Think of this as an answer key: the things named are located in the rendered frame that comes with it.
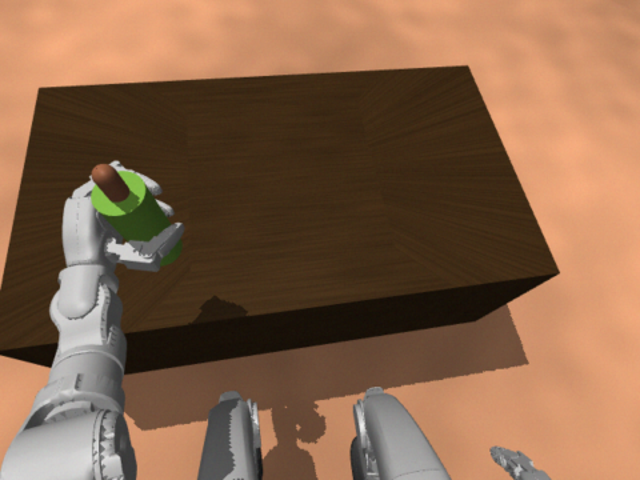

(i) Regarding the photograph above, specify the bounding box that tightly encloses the right robot hand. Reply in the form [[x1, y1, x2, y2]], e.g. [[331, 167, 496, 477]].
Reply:
[[490, 446, 551, 480]]

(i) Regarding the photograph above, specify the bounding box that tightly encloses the left robot hand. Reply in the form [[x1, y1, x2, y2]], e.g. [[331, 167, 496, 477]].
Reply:
[[62, 161, 185, 273]]

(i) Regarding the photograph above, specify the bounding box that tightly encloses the bottle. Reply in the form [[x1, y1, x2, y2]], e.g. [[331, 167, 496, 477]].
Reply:
[[91, 164, 182, 266]]

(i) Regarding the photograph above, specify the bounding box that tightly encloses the left robot arm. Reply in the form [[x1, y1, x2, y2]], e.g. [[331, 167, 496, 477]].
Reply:
[[0, 263, 137, 480]]

